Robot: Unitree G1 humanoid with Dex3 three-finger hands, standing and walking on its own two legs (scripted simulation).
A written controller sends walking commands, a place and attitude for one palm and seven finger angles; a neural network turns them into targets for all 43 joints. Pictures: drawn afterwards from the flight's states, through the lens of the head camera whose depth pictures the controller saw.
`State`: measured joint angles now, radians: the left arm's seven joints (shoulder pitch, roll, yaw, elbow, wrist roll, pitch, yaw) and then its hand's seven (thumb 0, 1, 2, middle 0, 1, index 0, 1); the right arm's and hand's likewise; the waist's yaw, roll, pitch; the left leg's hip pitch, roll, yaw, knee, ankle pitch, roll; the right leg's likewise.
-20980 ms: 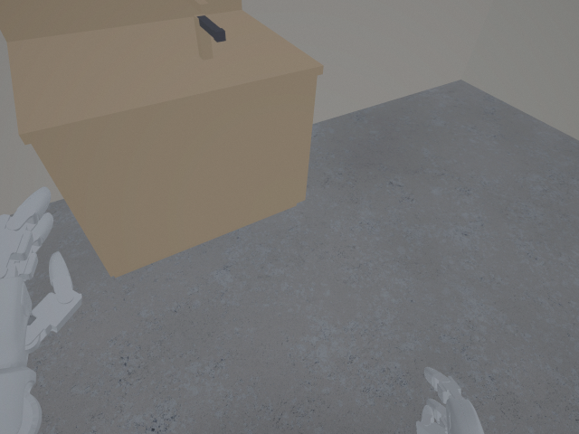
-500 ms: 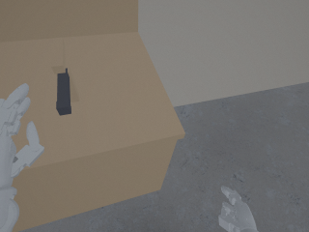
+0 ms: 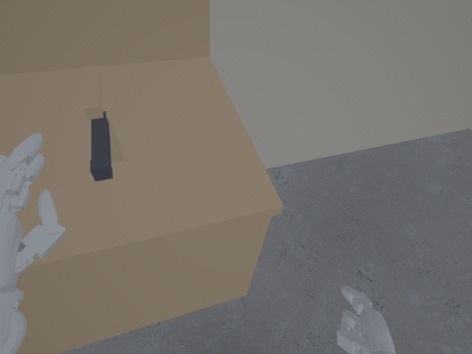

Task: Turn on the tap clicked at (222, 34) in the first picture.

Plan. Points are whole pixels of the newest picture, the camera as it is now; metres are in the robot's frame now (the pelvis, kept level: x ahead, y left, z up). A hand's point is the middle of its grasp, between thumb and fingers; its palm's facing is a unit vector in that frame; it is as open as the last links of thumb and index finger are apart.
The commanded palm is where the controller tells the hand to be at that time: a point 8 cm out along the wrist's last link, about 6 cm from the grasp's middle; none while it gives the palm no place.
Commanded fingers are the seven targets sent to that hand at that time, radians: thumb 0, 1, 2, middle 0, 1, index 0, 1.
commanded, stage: look again from close up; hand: left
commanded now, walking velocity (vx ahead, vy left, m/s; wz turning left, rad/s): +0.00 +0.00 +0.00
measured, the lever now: (101, 169) +0.37 +0.27 +0.09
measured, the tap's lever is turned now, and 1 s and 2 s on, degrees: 0 0 0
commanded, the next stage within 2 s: turn the palm inward beside the body in 0.02 s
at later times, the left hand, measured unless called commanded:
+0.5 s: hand (90, 253) +0.20 +0.20 +0.14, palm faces +0.37 -0.85 -0.37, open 7.4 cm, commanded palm +0.15 +0.25 +0.17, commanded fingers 0.00 0.90 0.90 -0.20 -0.30 -0.20 -0.30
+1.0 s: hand (102, 242) +0.21 +0.19 +0.15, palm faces +0.49 -0.82 -0.29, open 7.4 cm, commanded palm +0.15 +0.23 +0.16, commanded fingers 0.00 0.90 0.90 -0.20 -0.30 -0.20 -0.30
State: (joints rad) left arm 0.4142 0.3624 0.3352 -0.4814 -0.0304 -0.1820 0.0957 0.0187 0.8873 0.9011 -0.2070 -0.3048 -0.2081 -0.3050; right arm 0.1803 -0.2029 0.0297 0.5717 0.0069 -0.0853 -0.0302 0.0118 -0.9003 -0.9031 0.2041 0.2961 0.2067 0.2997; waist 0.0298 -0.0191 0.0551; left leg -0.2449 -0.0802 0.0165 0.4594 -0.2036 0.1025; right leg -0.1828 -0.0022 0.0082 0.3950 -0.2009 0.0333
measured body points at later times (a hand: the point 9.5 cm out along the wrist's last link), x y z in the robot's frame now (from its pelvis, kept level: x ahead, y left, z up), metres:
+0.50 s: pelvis -0.01 -0.06 -0.01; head -0.01 -0.06 +0.44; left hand +0.17 +0.25 +0.16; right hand +0.19 -0.28 -0.09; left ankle +0.03 +0.04 -0.74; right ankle -0.01 -0.13 -0.74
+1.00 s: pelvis +0.02 -0.09 -0.02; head +0.00 -0.12 +0.43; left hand +0.18 +0.23 +0.17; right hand +0.21 -0.33 -0.11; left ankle +0.03 +0.05 -0.74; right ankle -0.01 -0.13 -0.74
